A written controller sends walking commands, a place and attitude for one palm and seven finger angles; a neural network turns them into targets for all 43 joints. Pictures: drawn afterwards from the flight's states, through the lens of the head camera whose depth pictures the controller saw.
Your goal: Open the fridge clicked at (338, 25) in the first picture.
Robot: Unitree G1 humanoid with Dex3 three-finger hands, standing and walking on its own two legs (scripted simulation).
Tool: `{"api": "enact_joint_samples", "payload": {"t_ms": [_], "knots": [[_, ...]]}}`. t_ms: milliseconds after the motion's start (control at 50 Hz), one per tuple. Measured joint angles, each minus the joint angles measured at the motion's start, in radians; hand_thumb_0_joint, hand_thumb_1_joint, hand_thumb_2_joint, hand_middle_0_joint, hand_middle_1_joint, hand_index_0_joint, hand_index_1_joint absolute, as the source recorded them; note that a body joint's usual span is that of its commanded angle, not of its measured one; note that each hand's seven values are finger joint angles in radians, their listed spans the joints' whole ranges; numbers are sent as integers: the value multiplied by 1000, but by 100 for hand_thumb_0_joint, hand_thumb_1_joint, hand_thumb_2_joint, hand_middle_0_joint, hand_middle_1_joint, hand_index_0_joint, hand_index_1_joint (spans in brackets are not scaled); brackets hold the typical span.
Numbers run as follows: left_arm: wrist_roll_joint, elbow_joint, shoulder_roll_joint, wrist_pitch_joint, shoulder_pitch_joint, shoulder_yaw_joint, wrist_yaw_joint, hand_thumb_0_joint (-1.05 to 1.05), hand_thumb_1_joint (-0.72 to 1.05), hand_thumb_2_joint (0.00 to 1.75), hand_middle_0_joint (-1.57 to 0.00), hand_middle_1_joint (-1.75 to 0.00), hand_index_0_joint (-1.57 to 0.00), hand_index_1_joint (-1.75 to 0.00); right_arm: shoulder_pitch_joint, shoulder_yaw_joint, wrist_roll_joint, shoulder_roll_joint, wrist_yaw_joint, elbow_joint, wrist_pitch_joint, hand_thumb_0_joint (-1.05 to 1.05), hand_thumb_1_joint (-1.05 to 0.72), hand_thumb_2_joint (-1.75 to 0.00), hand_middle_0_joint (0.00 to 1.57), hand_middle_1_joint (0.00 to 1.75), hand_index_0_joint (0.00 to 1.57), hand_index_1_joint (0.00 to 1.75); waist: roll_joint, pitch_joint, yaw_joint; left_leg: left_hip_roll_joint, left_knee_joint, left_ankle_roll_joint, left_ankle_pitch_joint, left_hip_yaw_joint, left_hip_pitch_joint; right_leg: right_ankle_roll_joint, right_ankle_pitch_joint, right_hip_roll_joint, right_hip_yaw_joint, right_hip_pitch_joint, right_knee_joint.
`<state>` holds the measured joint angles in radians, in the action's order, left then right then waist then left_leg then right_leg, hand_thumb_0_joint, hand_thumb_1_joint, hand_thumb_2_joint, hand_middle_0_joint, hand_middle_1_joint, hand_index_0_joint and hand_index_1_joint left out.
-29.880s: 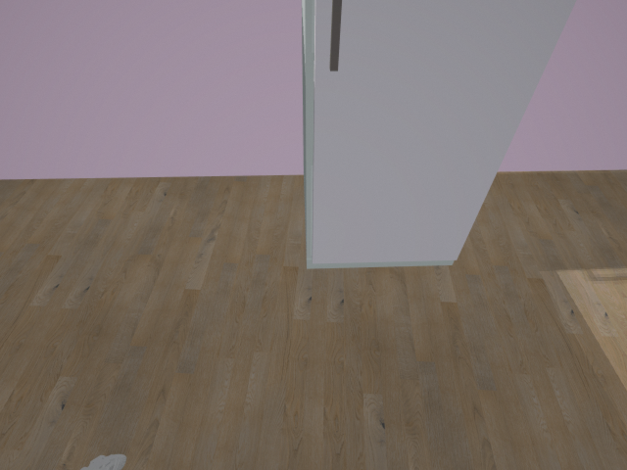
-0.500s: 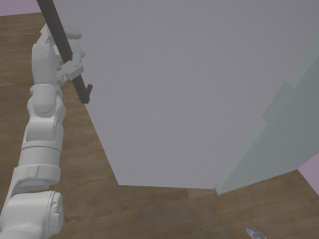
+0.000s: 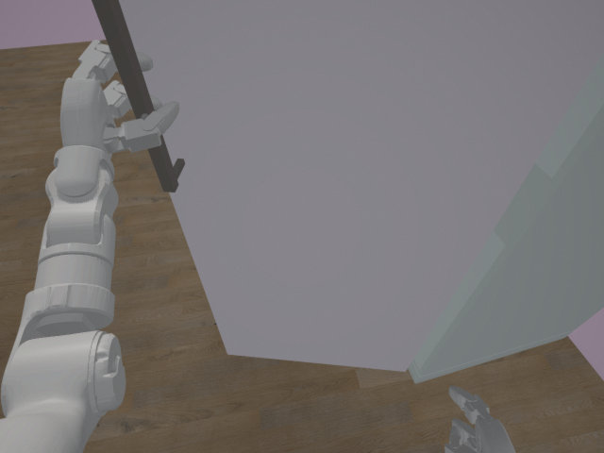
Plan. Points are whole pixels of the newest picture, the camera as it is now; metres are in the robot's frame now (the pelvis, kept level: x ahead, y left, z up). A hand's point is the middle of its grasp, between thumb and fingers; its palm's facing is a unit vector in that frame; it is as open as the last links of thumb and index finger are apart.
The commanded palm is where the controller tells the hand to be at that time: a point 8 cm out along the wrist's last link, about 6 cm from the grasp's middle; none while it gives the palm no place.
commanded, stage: loosen the grip on the handle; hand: left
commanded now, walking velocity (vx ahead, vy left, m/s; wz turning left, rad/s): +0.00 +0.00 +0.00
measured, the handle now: (142, 76) +0.48 +0.21 +0.26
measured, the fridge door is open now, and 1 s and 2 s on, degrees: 69 73 73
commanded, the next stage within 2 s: slip the hand off the handle in 0.38 s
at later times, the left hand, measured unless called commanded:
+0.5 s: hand (120, 136) +0.41 +0.22 +0.23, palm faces +0.22 -0.96 -0.17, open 14.5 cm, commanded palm +0.37 +0.28 +0.23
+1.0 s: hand (64, 134) +0.40 +0.28 +0.23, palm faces +0.24 -0.95 -0.18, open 14.7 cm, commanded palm +0.37 +0.33 +0.23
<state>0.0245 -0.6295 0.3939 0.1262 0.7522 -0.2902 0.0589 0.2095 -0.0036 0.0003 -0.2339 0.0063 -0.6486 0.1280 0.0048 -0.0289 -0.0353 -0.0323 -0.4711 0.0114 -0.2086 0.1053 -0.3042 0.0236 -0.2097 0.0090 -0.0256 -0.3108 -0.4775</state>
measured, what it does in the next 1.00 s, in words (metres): stands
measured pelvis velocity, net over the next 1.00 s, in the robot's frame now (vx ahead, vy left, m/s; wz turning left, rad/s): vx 0.02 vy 0.02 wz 0.03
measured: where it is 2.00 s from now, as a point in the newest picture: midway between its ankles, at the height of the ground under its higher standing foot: outside the picture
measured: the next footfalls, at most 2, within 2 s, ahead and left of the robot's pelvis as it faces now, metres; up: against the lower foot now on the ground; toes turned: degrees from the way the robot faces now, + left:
none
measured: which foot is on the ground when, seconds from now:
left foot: down 0.00-1.00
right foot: down 0.00-1.00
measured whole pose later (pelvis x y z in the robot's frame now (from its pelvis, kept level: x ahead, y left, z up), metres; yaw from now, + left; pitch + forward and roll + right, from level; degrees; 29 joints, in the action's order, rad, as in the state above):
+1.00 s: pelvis +0.02 +0.02 -0.01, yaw +2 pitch +4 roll -1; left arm 0.12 -0.50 0.49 0.20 0.60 -0.36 0.19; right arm 0.28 -0.04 0.03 -0.24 0.07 -0.67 0.10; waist 0.01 -0.05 0.00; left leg -0.02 -0.57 0.03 -0.28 0.08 -0.35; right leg 0.00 -0.27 -0.01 -0.05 -0.32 -0.53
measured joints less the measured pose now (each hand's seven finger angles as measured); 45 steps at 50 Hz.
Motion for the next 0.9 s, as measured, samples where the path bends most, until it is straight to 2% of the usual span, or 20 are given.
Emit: {"api": "enact_joint_samples", "payload": {"t_ms": [60,140,200,240,300,380,500,600,740,900], "knots": [[-5,-19,8,68,-27,-16,-26,-2,13,54,-48,-139,-30,-131,51,2,8,-14,-2,-5,-11,1,-91,-90,21,30,21,30,2,-1,-15,-7,-19,-3,-6,4,-10,5,-8,5,4,-15,-25],[-4,-13,22,135,-59,-20,-26,-1,-16,39,-45,-137,-27,-129,124,8,23,-31,10,-39,-32,1,-91,-90,21,30,21,30,-3,3,-18,-15,-41,-8,-12,-1,-22,13,-16,12,0,-27,-47],[1,-14,35,159,-65,3,-18,-1,-33,31,-42,-135,-29,-128,164,13,33,-41,23,-75,-37,1,-91,-90,21,30,20,30,0,11,-16,-18,-51,-8,-15,-12,-30,17,-18,15,-11,-27,-50],[2,-6,50,164,-77,-7,-4,-1,-40,28,-40,-132,-30,-127,172,14,35,-47,30,-97,-42,1,-91,-90,21,30,20,30,2,14,-18,-21,-51,-8,-15,-13,-29,19,-16,19,-11,-26,-46],[31,12,64,165,-100,-15,26,-1,-47,24,-42,-132,-30,-125,179,19,39,-48,39,-113,-41,2,-91,-90,21,30,20,30,5,16,-17,-23,-43,-10,-13,-13,-20,20,-12,22,-11,-15,-34],[61,40,60,158,-120,-30,46,-1,-52,22,-42,-128,-29,-121,160,18,39,-46,43,-114,-34,2,-91,-90,20,30,20,30,6,15,-11,-25,-41,-11,-16,-13,-15,19,-12,24,-10,-8,-27],[69,98,46,130,-151,-43,46,-1,-55,20,-37,-122,-27,-117,102,11,37,-36,42,-75,-20,2,-91,-90,20,30,20,30,6,5,6,-16,-46,-9,-26,-13,-15,12,-25,15,-10,-8,-35],[69,120,60,100,-160,-58,60,-1,-56,20,-31,-118,-27,-116,57,-2,39,-24,47,-36,-16,1,-91,-90,21,30,20,30,3,-5,24,-8,-56,-3,-37,-18,-20,5,-36,6,-15,-8,-42],[84,134,57,78,-134,-7,97,-1,-56,20,-27,-116,-26,-115,33,-18,43,-19,58,-21,-8,1,-91,-90,21,30,20,30,3,-15,53,8,-82,6,-54,-44,-35,-5,-53,-10,-39,-2,-51],[91,122,64,65,-130,-21,116,-1,-56,20,-26,-115,-26,-115,38,-36,37,-7,62,-22,-18,1,-91,-90,21,30,21,30,5,-23,48,17,-94,16,-68,-40,-41,-17,-63,-20,-35,-7,-58]]}}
